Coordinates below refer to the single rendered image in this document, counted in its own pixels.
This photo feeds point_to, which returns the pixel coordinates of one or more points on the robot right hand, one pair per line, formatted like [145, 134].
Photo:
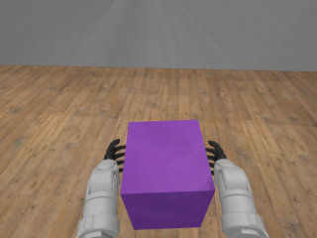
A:
[217, 152]

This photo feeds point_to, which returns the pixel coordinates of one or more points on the left robot forearm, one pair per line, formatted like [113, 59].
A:
[100, 213]

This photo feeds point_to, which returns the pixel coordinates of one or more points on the right robot forearm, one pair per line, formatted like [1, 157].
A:
[239, 214]

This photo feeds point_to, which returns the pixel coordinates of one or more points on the carton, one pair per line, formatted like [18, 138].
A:
[166, 181]

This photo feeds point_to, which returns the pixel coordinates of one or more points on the robot left hand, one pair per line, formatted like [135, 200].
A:
[111, 150]

